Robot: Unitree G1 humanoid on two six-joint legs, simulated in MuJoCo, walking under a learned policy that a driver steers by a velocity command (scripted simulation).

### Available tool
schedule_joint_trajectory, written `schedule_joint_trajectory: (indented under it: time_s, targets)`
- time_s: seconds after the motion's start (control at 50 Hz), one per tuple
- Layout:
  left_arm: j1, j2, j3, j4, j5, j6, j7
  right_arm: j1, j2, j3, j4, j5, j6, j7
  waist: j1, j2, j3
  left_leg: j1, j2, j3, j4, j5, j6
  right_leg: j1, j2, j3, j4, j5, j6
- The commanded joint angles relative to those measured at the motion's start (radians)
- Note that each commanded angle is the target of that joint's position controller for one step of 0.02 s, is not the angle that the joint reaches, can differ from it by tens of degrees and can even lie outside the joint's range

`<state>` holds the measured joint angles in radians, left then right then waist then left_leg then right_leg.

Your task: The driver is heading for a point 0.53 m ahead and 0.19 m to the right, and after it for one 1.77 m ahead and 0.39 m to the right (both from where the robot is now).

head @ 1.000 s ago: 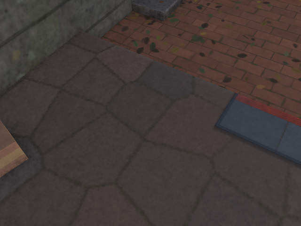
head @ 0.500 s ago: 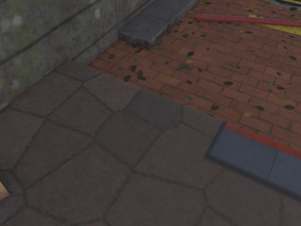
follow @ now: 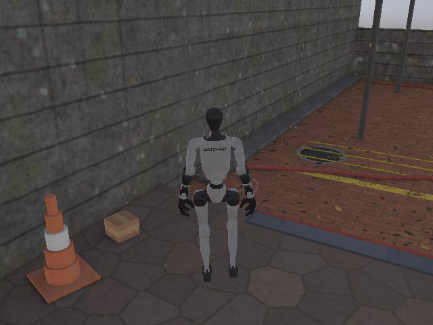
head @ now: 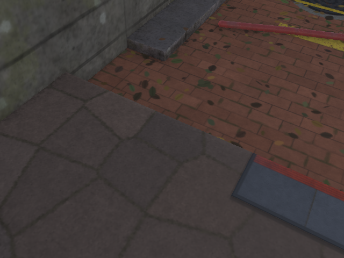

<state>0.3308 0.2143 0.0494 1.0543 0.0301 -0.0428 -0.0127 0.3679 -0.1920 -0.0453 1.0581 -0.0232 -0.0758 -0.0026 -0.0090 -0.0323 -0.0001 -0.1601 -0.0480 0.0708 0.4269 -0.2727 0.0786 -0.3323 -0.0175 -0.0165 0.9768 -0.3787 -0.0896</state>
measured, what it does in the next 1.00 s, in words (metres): walks ahead, turning right: right foot, then left foot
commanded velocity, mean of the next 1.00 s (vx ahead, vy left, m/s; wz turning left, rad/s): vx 0.16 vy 0.00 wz -0.45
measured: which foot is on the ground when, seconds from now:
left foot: down 0.00-0.34, up 0.36-0.98, down 1.00-1.00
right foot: up 0.00-0.32, down 0.34-0.98, up 1.00-1.00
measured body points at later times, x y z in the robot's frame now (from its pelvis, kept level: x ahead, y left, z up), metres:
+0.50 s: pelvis +0.20 -0.04 -0.01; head +0.24 -0.05 +0.43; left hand +0.33 +0.21 -0.15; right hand +0.23 -0.29 -0.16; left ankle +0.17 +0.10 -0.65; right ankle +0.28 -0.08 -0.74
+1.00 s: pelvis +0.27 +0.01 +0.00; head +0.30 +0.00 +0.45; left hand +0.46 +0.23 -0.13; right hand +0.27 -0.30 -0.11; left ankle +0.32 +0.10 -0.74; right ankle +0.28 -0.08 -0.74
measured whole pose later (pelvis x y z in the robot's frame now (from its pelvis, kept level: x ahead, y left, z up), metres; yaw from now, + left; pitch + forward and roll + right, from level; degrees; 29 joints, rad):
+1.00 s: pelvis +0.27 +0.01 +0.00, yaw -30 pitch +2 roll +0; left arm 0.25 0.29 0.10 0.83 0.01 0.04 0.00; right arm 0.14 -0.26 -0.04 0.78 0.00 0.00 -0.06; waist 0.04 -0.03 0.02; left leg -0.24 -0.06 -0.09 0.45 -0.28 0.02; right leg -0.33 0.21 0.26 0.45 -0.14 -0.06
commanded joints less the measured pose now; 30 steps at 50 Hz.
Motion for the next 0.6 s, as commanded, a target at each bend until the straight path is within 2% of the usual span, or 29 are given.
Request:
schedule_joint_trajectory:
  time_s: [0.02,0.06,0.14,0.18,0.22,0.26,0.28,0.3,0.32,0.34,0.36,0.38,0.4,0.42,0.44,0.46,0.48,0.52,0.6]
  targets:
    - [-0.085,0.047,0.009,-0.075,0.007,-0.022,-0.020,0.064,-0.089,-0.007,-0.014,0.005,-0.019,-0.009,0.003,0.082,0.108,0.152,0.281,-0.355,-0.319,-0.004,0.107,-0.338,-0.070,0.024,0.067,0.121,0.009]
    - [-0.096,0.041,0.011,-0.077,0.003,-0.007,-0.024,0.112,-0.084,-0.002,0.007,0.006,-0.028,-0.016,0.007,0.093,0.090,0.190,0.266,-0.251,-0.305,0.202,0.099,-0.357,-0.057,0.001,0.058,0.160,0.027]
    - [-0.249,0.017,0.000,-0.139,-0.005,0.006,-0.025,0.154,-0.073,0.009,0.025,0.000,-0.034,-0.022,-0.012,0.100,0.124,0.175,0.243,-0.102,-0.305,0.402,0.082,-0.399,-0.029,-0.018,-0.061,0.241,0.040]
    - [-0.300,-0.008,-0.013,-0.162,-0.007,0.003,-0.023,0.121,-0.061,0.017,0.019,0.001,-0.035,-0.025,-0.007,0.104,0.148,0.108,0.216,-0.009,-0.280,0.579,0.064,-0.303,-0.007,-0.068,-0.214,0.304,0.036]
    - [-0.329,-0.009,-0.019,-0.178,-0.007,0.001,-0.019,0.131,-0.074,0.017,0.024,0.004,-0.035,-0.032,-0.014,0.119,0.137,0.095,0.216,0.038,-0.219,0.749,0.048,-0.195,0.023,-0.124,-0.316,0.339,0.021]
    - [-0.255,0.024,-0.010,-0.167,-0.005,-0.004,-0.013,0.111,-0.106,0.009,0.022,0.010,-0.035,-0.044,0.022,0.136,0.085,0.117,0.227,0.061,-0.089,0.956,0.029,-0.083,0.063,-0.144,-0.343,0.335,-0.009]
    - [-0.174,0.043,-0.002,-0.145,-0.002,-0.008,-0.008,0.088,-0.123,0.003,0.015,0.013,-0.033,-0.051,0.054,0.144,0.044,0.132,0.231,0.067,0.016,1.038,0.022,-0.017,0.088,-0.146,-0.353,0.315,-0.031]
    - [-0.061,0.066,0.011,-0.112,0.002,-0.016,-0.005,0.065,-0.136,-0.002,0.006,0.014,-0.028,-0.054,0.097,0.141,-0.013,0.138,0.233,0.065,0.166,1.029,0.016,0.075,0.105,-0.133,-0.391,0.322,-0.055]
    - [0.037,0.091,0.025,-0.084,0.013,-0.026,-0.001,0.041,-0.144,-0.007,-0.004,0.020,-0.023,-0.054,0.146,0.121,-0.057,0.092,0.210,0.082,0.361,0.878,-0.001,0.192,0.097,-0.106,-0.492,0.411,-0.077]
    - [0.102,0.170,0.048,-0.083,0.020,-0.032,0.006,0.048,-0.126,-0.007,-0.034,0.024,-0.022,-0.049,0.162,0.009,-0.135,-0.068,0.134,0.111,0.685,0.431,-0.033,0.362,-0.072,0.078,-0.489,0.718,-0.134]
    - [0.054,0.244,0.065,-0.118,0.008,-0.020,0.007,0.171,-0.042,-0.001,-0.059,0.037,-0.015,-0.046,0.053,-0.172,-0.276,-0.319,-0.031,0.037,1.061,-0.359,-0.066,0.585,-0.362,0.482,-0.425,1.359,-0.312]
    - [0.019,0.253,0.073,-0.144,-0.040,0.001,0.004,0.169,-0.082,-0.005,-0.072,0.019,-0.003,-0.037,0.064,-0.068,-0.371,-0.375,0.003,-0.102,1.109,-0.282,-0.067,0.552,-0.378,0.555,-0.539,1.107,-0.390]
    - [-0.077,0.191,0.060,-0.172,-0.040,0.015,0.013,0.064,-0.100,-0.010,-0.095,0.007,0.004,-0.032,0.055,0.010,-0.221,-0.425,0.048,-0.104,1.082,-0.205,-0.069,0.402,-0.337,0.486,-0.602,0.819,-0.362]
    - [-0.129,0.135,0.044,-0.180,-0.036,0.023,0.020,-0.004,-0.106,-0.015,-0.117,-0.001,0.006,-0.029,0.033,0.051,-0.083,-0.430,0.080,-0.103,0.986,-0.161,-0.071,0.243,-0.279,0.417,-0.663,0.702,-0.306]
    - [-0.127,0.108,0.037,-0.174,-0.032,0.026,0.025,-0.037,-0.114,-0.022,-0.136,-0.010,0.018,-0.031,0.013,0.061,-0.032,-0.403,0.102,-0.114,0.905,-0.145,-0.076,0.154,-0.230,0.363,-0.685,0.689,-0.265]
    - [-0.116,0.100,0.035,-0.171,-0.029,0.027,0.029,-0.023,-0.100,-0.021,-0.137,-0.018,0.041,-0.033,-0.002,0.054,-0.021,-0.348,0.106,-0.112,0.841,-0.135,-0.082,0.085,-0.195,0.316,-0.697,0.672,-0.236]
    - [-0.108,0.103,0.035,-0.170,-0.021,0.025,0.027,-0.011,-0.082,-0.018,-0.137,-0.020,0.061,-0.035,-0.012,0.049,-0.027,-0.313,0.098,-0.107,0.800,-0.123,-0.087,0.050,-0.168,0.292,-0.698,0.672,-0.215]
    - [-0.108,0.138,0.045,-0.184,-0.012,0.019,0.021,-0.013,-0.066,-0.016,-0.149,-0.014,0.079,-0.037,-0.019,0.031,-0.058,-0.301,0.087,-0.101,0.740,-0.095,-0.096,0.035,-0.137,0.274,-0.693,0.663,-0.193]
    - [-0.087,0.169,0.057,-0.207,-0.017,0.036,0.022,-0.127,-0.105,-0.028,-0.203,-0.013,0.101,-0.037,0.014,-0.026,-0.070,-0.381,0.090,-0.119,0.629,-0.028,-0.123,0.067,-0.108,0.329,-0.719,0.383,-0.126]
